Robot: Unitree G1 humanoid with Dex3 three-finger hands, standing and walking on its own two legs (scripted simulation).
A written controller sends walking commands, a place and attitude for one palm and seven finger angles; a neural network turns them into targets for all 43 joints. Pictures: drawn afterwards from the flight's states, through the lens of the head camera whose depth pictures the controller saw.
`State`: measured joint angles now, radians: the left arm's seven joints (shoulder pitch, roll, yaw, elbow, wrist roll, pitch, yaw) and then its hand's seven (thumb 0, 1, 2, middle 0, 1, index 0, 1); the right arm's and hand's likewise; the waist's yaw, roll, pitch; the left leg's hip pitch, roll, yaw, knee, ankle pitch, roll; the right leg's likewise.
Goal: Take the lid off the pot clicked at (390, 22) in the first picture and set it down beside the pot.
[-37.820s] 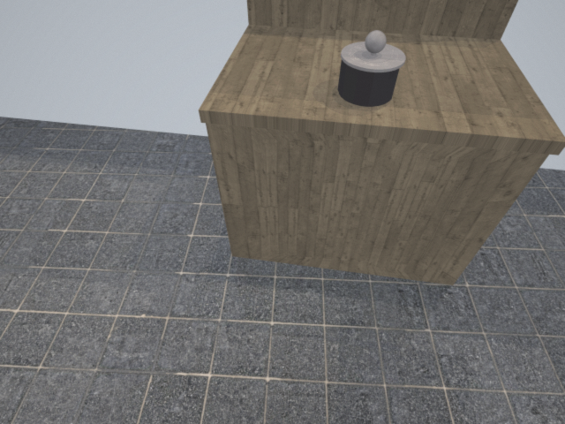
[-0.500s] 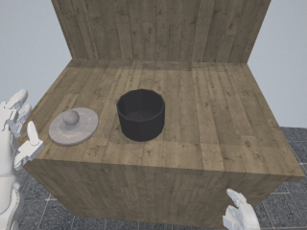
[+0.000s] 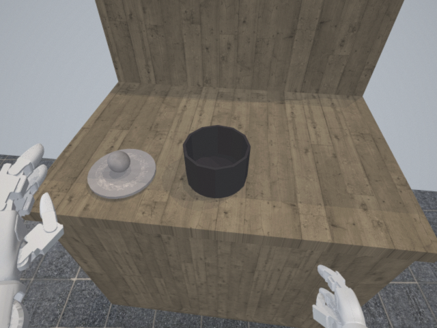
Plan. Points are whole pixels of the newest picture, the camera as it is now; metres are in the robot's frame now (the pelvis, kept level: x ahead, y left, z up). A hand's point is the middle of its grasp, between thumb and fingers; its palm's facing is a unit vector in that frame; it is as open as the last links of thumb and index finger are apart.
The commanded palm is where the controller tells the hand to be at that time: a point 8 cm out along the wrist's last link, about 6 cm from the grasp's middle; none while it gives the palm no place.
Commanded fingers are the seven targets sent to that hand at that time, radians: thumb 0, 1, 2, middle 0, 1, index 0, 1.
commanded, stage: step back with the hand held close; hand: left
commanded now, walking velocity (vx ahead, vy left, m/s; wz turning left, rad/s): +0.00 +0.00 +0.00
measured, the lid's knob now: (118, 161) +0.46 +0.31 +0.02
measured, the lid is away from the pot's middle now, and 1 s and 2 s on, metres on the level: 0.24 0.24 0.24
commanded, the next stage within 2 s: stop stepping back and stand still in 1.46 s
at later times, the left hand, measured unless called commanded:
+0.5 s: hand (57, 236) +0.18 +0.24 +0.16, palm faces +0.21 -0.82 -0.54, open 7.4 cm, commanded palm +0.12 +0.30 +0.19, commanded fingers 0.00 0.90 0.90 -0.20 -0.30 -0.20 -0.30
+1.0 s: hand (1, 261) +0.13 +0.27 +0.19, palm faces +0.30 -0.84 -0.44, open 7.4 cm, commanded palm +0.06 +0.32 +0.19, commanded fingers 0.00 0.90 0.90 -0.20 -0.30 -0.20 -0.30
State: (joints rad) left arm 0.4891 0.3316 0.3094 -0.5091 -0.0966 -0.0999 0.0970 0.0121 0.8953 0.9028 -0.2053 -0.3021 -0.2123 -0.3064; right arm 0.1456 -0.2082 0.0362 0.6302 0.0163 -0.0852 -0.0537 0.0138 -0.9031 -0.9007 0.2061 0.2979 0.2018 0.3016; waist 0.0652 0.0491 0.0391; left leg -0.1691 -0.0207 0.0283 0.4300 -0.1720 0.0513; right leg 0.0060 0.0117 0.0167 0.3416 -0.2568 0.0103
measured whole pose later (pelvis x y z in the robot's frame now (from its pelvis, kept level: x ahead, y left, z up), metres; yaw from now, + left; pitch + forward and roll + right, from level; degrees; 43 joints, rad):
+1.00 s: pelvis -0.08 +0.05 -0.01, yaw -3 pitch +3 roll -6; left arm 0.60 0.45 0.45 -0.77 -0.07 -0.22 0.13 0.01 0.89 0.90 -0.21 -0.30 -0.21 -0.31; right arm 0.20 -0.17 0.00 0.53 0.00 -0.11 -0.03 0.01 -0.90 -0.90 0.21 0.30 0.20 0.30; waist 0.01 0.01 0.05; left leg -0.49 0.02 0.08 0.50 -0.07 0.11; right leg -0.30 0.04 -0.03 0.73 -0.52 0.00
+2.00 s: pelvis -0.32 +0.20 +0.00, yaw -7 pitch +0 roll -6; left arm 0.58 0.48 0.47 -0.83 -0.09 -0.20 0.07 0.01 0.89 0.90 -0.20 -0.30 -0.21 -0.31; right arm 0.26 -0.08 0.03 0.57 0.00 -0.09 0.06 0.01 -0.90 -0.90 0.21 0.30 0.20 0.30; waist -0.06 -0.08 0.04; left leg -0.39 0.01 0.03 0.54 -0.20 -0.01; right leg -0.47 0.12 -0.06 1.07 -0.39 -0.03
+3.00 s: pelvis -0.26 +0.24 -0.02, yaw -1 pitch +4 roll -2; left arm 0.27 0.20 0.03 1.01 0.00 0.03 0.03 0.00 0.93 0.90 -0.19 -0.30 -0.20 -0.30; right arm 0.35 -0.16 -0.04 0.94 -0.02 0.00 -0.03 0.01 -0.91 -0.90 0.20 0.30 0.20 0.30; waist -0.04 0.00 0.06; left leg -0.34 0.01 0.06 0.68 -0.40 0.06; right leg -0.25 0.00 -0.01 0.70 -0.47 0.01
